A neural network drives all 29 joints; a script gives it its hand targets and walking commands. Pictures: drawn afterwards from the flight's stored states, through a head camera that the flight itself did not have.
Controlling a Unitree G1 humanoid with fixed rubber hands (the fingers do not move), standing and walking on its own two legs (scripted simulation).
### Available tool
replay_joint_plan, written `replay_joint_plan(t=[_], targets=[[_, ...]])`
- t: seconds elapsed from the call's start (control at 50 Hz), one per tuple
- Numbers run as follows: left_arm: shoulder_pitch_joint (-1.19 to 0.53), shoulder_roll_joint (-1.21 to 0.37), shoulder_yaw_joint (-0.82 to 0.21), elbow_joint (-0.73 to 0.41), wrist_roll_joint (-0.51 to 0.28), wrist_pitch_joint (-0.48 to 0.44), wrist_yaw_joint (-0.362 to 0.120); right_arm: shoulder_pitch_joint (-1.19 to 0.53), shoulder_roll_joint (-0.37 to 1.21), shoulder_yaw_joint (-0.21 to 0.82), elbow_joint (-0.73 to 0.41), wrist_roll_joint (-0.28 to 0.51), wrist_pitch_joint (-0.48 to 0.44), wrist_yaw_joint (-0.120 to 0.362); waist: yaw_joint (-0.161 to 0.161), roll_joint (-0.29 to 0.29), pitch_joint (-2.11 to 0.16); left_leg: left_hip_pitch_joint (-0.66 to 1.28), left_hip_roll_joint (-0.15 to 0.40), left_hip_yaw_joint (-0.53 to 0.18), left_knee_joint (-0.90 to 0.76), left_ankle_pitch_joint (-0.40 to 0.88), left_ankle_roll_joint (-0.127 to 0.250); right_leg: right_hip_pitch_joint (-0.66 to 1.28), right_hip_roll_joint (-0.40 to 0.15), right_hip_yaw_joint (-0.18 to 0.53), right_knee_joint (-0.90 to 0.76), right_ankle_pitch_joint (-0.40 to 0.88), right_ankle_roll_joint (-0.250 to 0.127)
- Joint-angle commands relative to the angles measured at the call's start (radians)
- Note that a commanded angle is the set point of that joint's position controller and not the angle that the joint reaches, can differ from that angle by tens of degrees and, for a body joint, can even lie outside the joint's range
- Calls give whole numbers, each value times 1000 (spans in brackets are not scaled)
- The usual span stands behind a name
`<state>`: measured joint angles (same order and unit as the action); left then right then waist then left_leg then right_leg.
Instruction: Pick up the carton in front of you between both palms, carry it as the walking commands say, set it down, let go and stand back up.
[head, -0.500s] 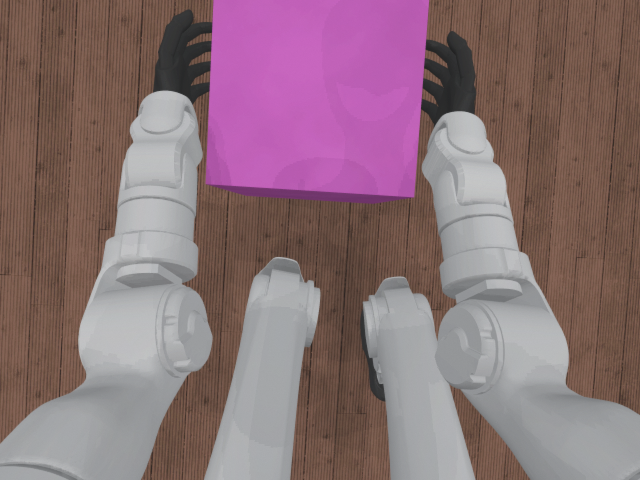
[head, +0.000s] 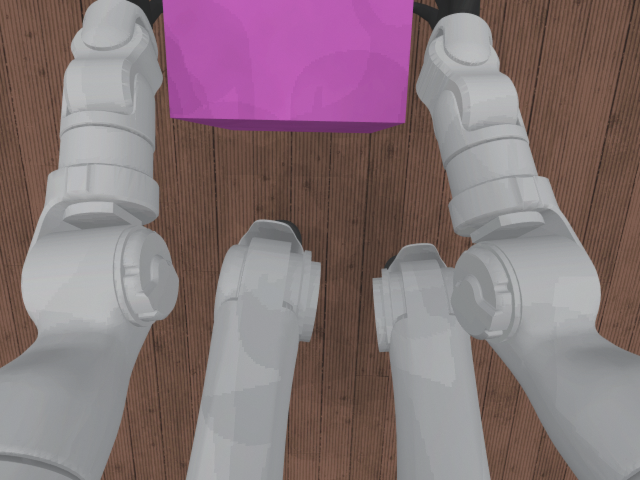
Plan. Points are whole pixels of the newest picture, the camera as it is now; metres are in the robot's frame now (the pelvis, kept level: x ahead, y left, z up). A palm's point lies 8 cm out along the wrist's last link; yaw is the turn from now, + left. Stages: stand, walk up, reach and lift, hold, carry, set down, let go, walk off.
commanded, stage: set down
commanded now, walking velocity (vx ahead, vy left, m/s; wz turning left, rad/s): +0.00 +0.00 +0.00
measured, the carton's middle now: (297, 37) +0.51 +0.13 -0.26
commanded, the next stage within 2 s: none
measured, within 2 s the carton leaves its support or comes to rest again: rests again in 0.48 s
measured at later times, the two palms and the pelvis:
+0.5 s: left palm (143, 26) +0.48 +0.27 -0.18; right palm (460, 15) +0.54 -0.03 -0.18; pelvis -0.01 -0.01 -0.02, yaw +1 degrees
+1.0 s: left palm (145, 17) +0.49 +0.27 -0.19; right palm (460, 20) +0.54 -0.04 -0.19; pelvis -0.01 -0.01 -0.03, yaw +1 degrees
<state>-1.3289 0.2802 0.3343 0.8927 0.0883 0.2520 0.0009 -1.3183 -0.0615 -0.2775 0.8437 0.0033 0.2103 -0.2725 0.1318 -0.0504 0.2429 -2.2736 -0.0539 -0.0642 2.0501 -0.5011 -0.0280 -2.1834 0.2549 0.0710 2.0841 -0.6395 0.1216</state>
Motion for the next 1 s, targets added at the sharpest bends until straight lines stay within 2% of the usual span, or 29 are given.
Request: replay_joint_plan(t=[0.0, 0.02, 0.04, 0.08, 0.1, 0.18, 0.2, 0.22, 0.24, 0.26, 0.28, 0.34, 0.38, 0.44, 0.5, 0.52, 0.56, 0.6, 0.64, 0.66, 0.74, 0.76, 0.78, 0.86, 0.88, 0.9, 0.92, 0.96, 0.98], targets=[[-533, -756, -315, -54, -115, -48, -260, -653, 870, 425, -77, 87, -50, 249, 111, -137, -1266, 788, -22, 97, -113, 510, 26, 433, -14, -165, -116, 355, -41], [-518, -764, -308, -42, -110, -45, -266, -629, 859, 398, -65, 75, -49, 252, 101, -120, -1239, 799, -23, 93, -110, 510, 25, 400, -16, -170, -119, 330, -42], [-497, -782, -296, -20, -98, -42, -273, -622, 858, 381, -57, 68, -49, 257, 110, -110, -1210, 794, -25, 94, -112, 505, 26, 366, -14, -169, -124, 314, -44], [-473, -807, -277, 17, -79, -36, -285, -622, 850, 343, -56, 47, -50, 266, 95, -89, -1168, 768, -26, 95, -110, 467, 25, 337, -12, -172, -128, 282, -50], [-474, -814, -272, 26, -72, -36, -292, -638, 850, 337, -62, 45, -49, 271, 100, -82, -1150, 758, -27, 96, -108, 457, 28, 315, -13, -168, -129, 273, -55], [-464, -796, -226, 80, -29, -30, -306, -638, 831, 269, -32, -3, -41, 288, 70, -72, -1029, 643, -29, 96, -115, 364, 34, 273, -14, -169, -128, 248, -69], [-464, -780, -216, 88, -18, -30, -306, -641, 826, 267, -30, -5, -41, 290, 80, -73, -1005, 626, -28, 99, -114, 351, 36, 260, -14, -163, -132, 239, -71], [-468, -763, -207, 87, -12, -34, -305, -632, 815, 261, -17, -12, -40, 291, 73, -88, -993, 601, -25, 97, -110, 341, 36, 270, -14, -164, -130, 240, -71], [-481, -745, -204, 83, -5, -37, -302, -636, 820, 256, -13, -8, -40, 294, 91, -74, -979, 594, -25, 100, -112, 323, 39, 256, -14, -159, -124, 227, -73], [-493, -730, -197, 76, -3, -43, -300, -639, 805, 255, -7, -11, -41, 295, 87, -81, -962, 580, -23, 100, -109, 317, 39, 249, -14, -156, -126, 226, -74], [-516, -706, -192, 69, -1, -48, -297, -647, 812, 263, 2, -1, -40, 295, 107, -89, -957, 564, -21, 104, -106, 304, 42, 262, -16, -146, -125, 217, -76], [-604, -644, -212, 2, -28, -68, -288, -668, 806, 278, 20, 21, -43, 293, 121, -110, -970, 547, -12, 103, -91, 289, 45, 291, -18, -135, -114, 216, -78], [-637, -615, -234, -2, -38, -73, -283, -667, 799, 276, 51, 28, -43, 293, 107, -112, -960, 560, -5, 100, -87, 277, 47, 293, -17, -134, -107, 210, -79], [-598, -597, -218, 36, -27, -67, -285, -654, 769, 263, 85, 21, -41, 298, 122, -115, -908, 540, -1, 105, -88, 238, 49, 286, -21, -131, -112, 172, -76], [-540, -611, -187, 84, -18, -65, -296, -619, 737, 223, 111, -5, -44, 304, 105, -105, -843, 505, 0, 97, -82, 238, 51, 258, -25, -126, -119, 178, -76], [-530, -611, -178, 91, -12, -64, -299, -611, 739, 208, 125, -10, -43, 308, 109, -93, -836, 496, 0, 96, -86, 238, 52, 252, -26, -125, -114, 180, -79], [-512, -616, -179, 108, -6, -61, -304, -587, 720, 182, 137, -20, -47, 312, 94, -59, -832, 501, 1, 89, -81, 249, 50, 232, -25, -126, -104, 193, -85], [-484, -617, -175, 127, 0, -59, -307, -569, 705, 171, 140, -29, -52, 317, 77, -65, -811, 501, 1, 79, -71, 272, 53, 213, -28, -128, -98, 208, -86], [-455, -613, -164, 148, 16, -55, -303, -559, 703, 167, 136, -28, -56, 321, 81, -59, -797, 507, -5, 74, -71, 276, 58, 189, -28, -132, -89, 202, -88], [-436, -604, -149, 156, 21, -57, -302, -556, 698, 176, 133, -28, -59, 322, 84, -89, -782, 498, -7, 70, -64, 286, 62, 178, -31, -132, -90, 206, -84], [-386, -577, -123, 196, 37, -56, -304, -529, 656, 181, 128, -43, -60, 319, 87, -104, -732, 466, -6, 65, -57, 269, 68, 175, -39, -127, -87, 190, -80], [-373, -562, -112, 208, 37, -57, -305, -508, 641, 173, 141, -59, -59, 317, 70, -121, -708, 449, -5, 62, -56, 257, 69, 176, -41, -127, -92, 188, -77], [-373, -546, -112, 201, 43, -57, -301, -491, 631, 165, 143, -62, -58, 316, 82, -102, -691, 433, -6, 66, -62, 237, 67, 179, -42, -125, -87, 176, -82], [-375, -474, -105, 218, 52, -59, -285, -479, 559, 157, 155, -62, -60, 308, 80, -107, -657, 433, 1, 59, -64, 192, 71, 198, -47, -123, -77, 145, -80], [-370, -448, -91, 222, 54, -64, -279, -473, 536, 156, 160, -60, -60, 303, 92, -103, -641, 425, 3, 63, -63, 183, 70, 210, -50, -117, -79, 140, -80], [-367, -426, -85, 230, 52, -68, -272, -466, 497, 142, 162, -68, -63, 297, 75, -104, -633, 435, 6, 56, -65, 169, 69, 213, -51, -124, -76, 129, -77], [-362, -376, -74, 236, 50, -75, -260, -458, 454, 141, 158, -60, -65, 288, 88, -93, -640, 450, 10, 60, -65, 163, 64, 228, -56, -119, -74, 126, -72], [-330, -219, -27, 244, 48, -99, -218, -415, 283, 111, 157, -60, -78, 249, 80, -92, -641, 473, 21, 54, -66, 147, 55, 266, -67, -123, -66, 119, -65], [-299, -102, -2, 258, 45, -119, -186, -383, 168, 95, 153, -51, -88, 221, 92, -83, -653, 492, 30, 56, -66, 144, 51, 289, -74, -119, -64, 120, -59]])
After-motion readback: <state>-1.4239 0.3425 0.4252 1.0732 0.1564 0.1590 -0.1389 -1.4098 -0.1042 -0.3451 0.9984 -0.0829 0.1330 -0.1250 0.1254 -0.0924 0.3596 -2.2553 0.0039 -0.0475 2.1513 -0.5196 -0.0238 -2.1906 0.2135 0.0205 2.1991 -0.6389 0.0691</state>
